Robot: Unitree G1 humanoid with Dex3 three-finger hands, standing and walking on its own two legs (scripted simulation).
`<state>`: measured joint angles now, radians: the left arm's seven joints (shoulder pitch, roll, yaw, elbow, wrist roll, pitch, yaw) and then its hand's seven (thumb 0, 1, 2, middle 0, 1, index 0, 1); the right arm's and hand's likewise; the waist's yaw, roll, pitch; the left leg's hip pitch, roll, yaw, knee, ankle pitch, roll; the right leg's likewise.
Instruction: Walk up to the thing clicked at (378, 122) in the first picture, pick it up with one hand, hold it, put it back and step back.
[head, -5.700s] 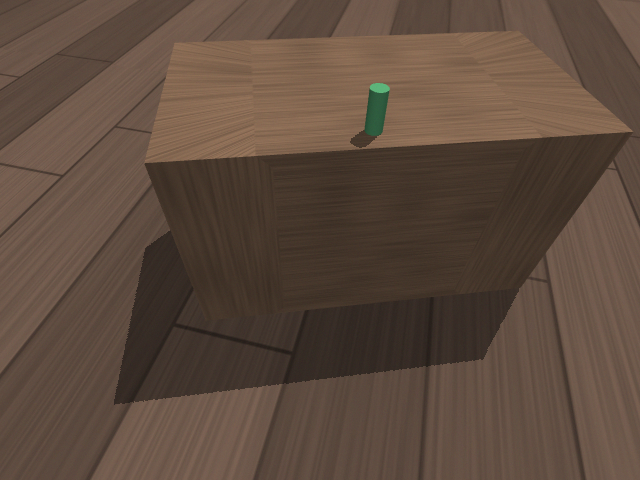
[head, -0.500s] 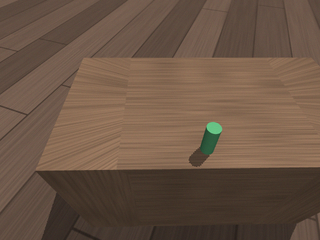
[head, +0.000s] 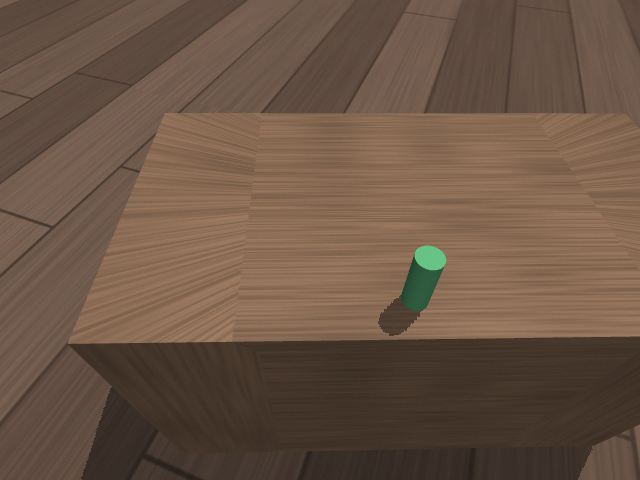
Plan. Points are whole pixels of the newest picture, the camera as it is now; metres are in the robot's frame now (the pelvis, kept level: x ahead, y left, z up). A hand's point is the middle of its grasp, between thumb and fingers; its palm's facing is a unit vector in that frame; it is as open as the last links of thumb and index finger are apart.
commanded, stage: stand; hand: right
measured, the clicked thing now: (421, 279) +0.41 -0.15 -0.03
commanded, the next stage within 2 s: rise first in 0.56 s
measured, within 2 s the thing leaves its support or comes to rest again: neither
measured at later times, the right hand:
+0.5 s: hand out of the picture +0.08 -0.25 -0.16, palm faces -0.02 +0.94 -0.33, open 7.3 cm
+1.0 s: hand (512, 454) +0.19 -0.25 -0.10, palm faces +0.22 +0.92 -0.33, open 13.2 cm
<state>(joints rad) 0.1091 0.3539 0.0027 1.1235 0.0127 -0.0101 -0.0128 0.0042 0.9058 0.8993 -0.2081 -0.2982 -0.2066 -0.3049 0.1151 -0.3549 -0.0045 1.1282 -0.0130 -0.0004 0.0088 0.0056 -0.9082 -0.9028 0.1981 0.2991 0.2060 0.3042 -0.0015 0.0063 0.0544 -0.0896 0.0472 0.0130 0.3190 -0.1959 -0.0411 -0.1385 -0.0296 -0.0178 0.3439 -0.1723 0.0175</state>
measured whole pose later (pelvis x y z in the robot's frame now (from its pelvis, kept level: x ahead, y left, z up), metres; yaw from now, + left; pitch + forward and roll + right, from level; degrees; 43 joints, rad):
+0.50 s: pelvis +0.00 +0.00 +0.00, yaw +0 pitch -2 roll +0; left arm 0.11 0.35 0.00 1.12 0.01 -0.01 -0.01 0.00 0.91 0.90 -0.21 -0.30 -0.21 -0.30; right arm 0.11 -0.35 -0.01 1.12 -0.01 0.00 0.01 0.01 -0.91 -0.90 0.20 0.30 0.21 0.30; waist 0.00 0.01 0.05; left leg -0.08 0.05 0.02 0.31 -0.20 -0.04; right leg -0.13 -0.03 -0.01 0.34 -0.18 0.02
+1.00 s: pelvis +0.00 +0.01 +0.00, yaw +0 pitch +2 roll +0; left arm 0.09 0.27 0.11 0.82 -0.04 -0.08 0.06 0.00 0.24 0.29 -0.07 -0.08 -0.07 -0.07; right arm 0.12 -0.30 -0.15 0.72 0.04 -0.07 -0.07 0.01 -0.21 -0.31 0.07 0.08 0.08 0.08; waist -0.01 0.00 0.00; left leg -0.21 0.04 0.02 0.41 -0.24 -0.03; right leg -0.25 -0.04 -0.01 0.42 -0.21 0.03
